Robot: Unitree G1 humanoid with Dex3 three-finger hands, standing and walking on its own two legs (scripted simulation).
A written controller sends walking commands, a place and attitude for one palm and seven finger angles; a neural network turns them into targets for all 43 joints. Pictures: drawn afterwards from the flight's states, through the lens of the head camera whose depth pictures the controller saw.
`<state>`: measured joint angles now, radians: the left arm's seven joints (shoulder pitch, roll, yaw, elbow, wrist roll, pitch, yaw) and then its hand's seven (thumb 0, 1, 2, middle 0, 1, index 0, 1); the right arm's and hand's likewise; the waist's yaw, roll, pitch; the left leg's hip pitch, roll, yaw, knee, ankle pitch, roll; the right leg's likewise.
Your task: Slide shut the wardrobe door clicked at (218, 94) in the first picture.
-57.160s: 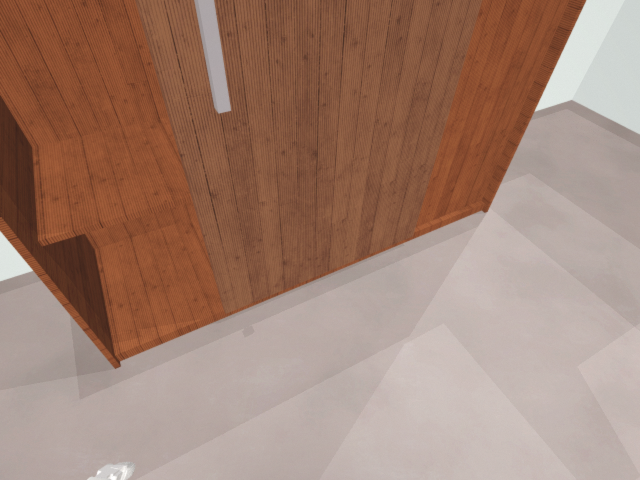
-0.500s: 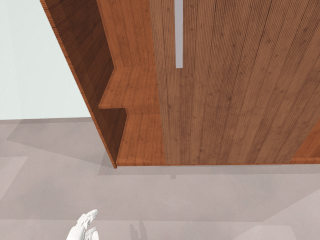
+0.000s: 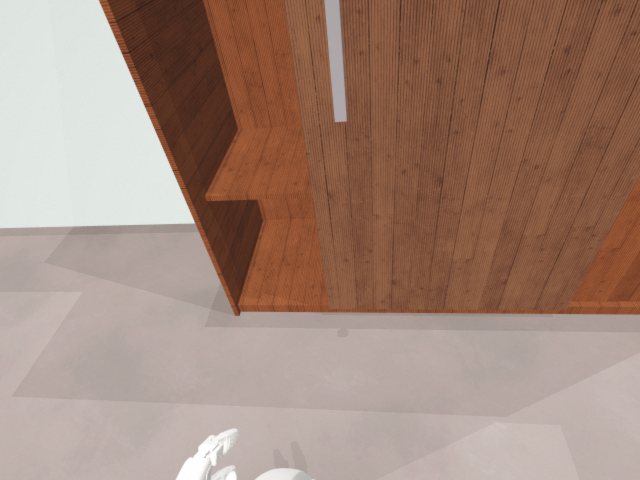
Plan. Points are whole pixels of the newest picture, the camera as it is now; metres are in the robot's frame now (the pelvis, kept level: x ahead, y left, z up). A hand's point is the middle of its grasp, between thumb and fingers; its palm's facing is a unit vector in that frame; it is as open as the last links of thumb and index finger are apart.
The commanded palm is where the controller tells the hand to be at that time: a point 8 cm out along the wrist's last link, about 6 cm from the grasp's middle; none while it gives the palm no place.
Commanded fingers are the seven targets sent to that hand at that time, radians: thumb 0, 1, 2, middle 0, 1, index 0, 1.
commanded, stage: stop stepping back and stand still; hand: right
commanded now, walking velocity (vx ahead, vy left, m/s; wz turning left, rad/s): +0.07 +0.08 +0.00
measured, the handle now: (337, 60) +0.87 +0.03 +0.20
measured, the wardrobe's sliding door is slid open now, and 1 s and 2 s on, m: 0.36 0.36 0.36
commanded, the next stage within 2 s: let the arm hang, fingers relaxed in 1.18 s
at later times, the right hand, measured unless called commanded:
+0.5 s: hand out of the picture +0.21 -0.28 +0.19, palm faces +0.50 +0.80 -0.33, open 7.4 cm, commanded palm +0.14 -0.31 +0.19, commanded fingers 0.00 -0.90 -0.90 0.20 0.30 0.20 0.30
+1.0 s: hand out of the picture +0.25 -0.31 +0.16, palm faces +0.46 +0.80 -0.38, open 7.4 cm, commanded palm +0.18 -0.34 +0.19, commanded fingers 0.00 -0.90 -0.90 0.20 0.30 0.20 0.30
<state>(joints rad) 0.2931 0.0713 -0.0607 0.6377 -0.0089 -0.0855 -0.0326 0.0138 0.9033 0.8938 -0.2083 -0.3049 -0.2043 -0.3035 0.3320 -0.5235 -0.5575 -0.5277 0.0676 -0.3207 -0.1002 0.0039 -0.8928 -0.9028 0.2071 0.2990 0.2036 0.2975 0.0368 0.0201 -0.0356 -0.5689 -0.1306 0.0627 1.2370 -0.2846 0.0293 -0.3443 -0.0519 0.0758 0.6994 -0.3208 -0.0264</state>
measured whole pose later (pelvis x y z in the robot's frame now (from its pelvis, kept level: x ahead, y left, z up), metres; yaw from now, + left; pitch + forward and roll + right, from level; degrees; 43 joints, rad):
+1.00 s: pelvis +0.04 -0.04 +0.01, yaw -1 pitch +0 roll +1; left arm 0.19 0.18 -0.01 0.64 -0.02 -0.10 0.06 0.02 0.91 0.89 -0.20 -0.30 -0.20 -0.30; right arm 0.47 -0.36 -0.40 -0.44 0.04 -0.21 -0.15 0.01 -0.89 -0.90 0.21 0.30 0.20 0.30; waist 0.00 0.03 0.03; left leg -0.18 0.01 0.03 0.46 -0.28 -0.01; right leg -0.21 0.03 0.02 0.52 -0.29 -0.04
